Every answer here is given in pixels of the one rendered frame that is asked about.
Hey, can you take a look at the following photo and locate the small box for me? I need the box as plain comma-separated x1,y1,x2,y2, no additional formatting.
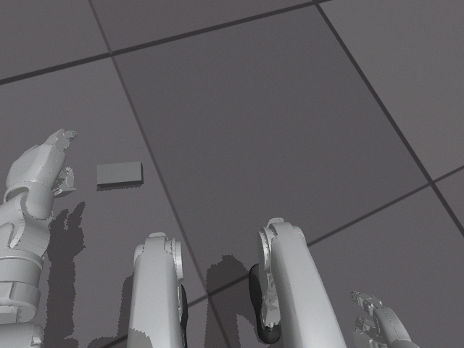
97,162,144,188

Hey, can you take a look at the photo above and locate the left robot arm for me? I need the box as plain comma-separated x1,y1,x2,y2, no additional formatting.
0,182,54,348

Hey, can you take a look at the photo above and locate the left robot hand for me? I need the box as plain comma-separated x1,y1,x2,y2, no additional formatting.
6,129,77,198

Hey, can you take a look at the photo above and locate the right robot foot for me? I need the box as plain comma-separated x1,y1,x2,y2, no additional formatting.
249,263,281,344

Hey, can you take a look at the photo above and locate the right robot hand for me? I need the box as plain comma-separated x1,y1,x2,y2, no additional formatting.
350,291,411,348

